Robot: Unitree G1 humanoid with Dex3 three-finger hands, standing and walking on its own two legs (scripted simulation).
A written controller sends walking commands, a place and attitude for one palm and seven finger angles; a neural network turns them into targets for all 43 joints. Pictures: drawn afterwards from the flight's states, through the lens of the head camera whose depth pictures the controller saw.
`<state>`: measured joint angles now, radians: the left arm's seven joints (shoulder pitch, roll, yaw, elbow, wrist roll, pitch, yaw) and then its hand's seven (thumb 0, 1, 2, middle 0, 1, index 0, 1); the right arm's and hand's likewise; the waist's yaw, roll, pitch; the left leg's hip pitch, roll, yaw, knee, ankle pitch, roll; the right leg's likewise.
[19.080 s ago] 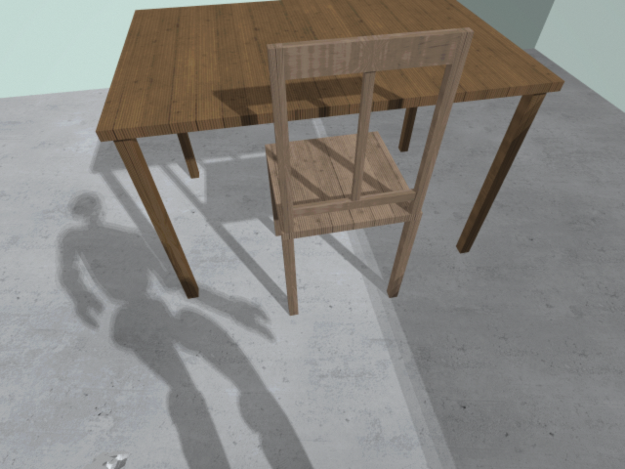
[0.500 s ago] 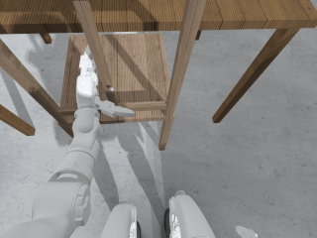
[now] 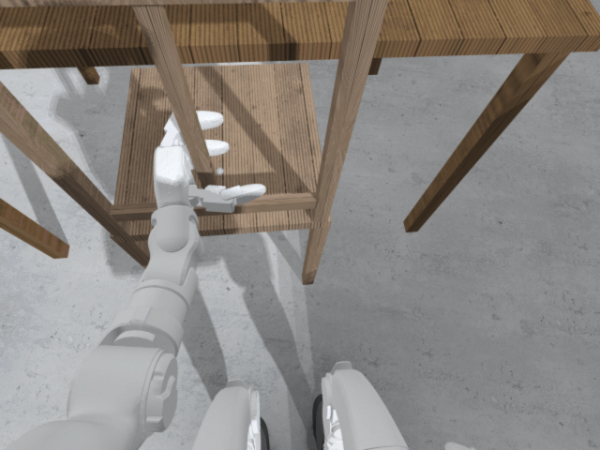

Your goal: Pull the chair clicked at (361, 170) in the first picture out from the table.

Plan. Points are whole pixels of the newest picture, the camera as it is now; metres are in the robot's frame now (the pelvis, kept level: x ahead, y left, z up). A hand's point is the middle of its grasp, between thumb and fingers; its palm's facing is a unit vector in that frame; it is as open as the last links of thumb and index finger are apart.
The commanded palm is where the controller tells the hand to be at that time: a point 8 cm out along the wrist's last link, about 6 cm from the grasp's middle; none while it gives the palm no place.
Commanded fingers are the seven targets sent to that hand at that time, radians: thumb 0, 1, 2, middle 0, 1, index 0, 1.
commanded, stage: hook a spindle and tug to test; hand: left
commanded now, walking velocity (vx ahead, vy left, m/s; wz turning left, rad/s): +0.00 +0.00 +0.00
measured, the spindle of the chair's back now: (193, 136) +0.50 +0.11 +0.06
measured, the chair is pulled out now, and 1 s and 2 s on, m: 0.00 0.03 0.16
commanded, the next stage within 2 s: step backward, pulling the chair out in 0.92 s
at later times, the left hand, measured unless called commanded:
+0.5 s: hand (220, 173) +0.47 +0.08 +0.02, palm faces +0.03 -1.00 -0.02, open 5.1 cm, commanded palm +0.43 +0.12 +0.02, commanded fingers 0.00 0.90 0.90 -0.50 -1.45 -0.50 -1.45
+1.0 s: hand (223, 193) +0.44 +0.07 +0.02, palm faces +0.01 -1.00 -0.03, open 5.1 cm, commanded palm +0.41 +0.12 +0.02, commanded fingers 0.00 0.90 0.90 -0.50 -1.45 -0.50 -1.45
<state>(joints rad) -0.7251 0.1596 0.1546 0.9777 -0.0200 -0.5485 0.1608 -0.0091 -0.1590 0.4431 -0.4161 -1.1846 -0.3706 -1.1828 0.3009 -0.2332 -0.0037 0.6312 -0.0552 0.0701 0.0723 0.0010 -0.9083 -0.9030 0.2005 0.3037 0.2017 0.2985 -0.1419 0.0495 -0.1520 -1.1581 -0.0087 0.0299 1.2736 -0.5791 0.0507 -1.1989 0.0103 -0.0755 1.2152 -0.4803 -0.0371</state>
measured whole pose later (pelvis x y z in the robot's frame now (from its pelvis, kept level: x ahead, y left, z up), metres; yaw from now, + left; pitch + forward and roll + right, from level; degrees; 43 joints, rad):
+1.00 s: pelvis +0.02 +0.00 +0.01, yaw +1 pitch +25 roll -1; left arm -0.51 0.10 0.06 0.77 -0.03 -0.53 0.14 0.01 0.76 0.80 -0.48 -1.45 -0.44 -1.45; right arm 0.26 -0.23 -0.01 0.59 -0.04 0.06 0.07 0.00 -0.91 -0.90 0.20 0.30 0.20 0.30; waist -0.10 0.04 -0.16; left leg -1.09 -0.01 0.03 1.24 -0.59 0.05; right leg -1.13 0.01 -0.08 1.20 -0.51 -0.04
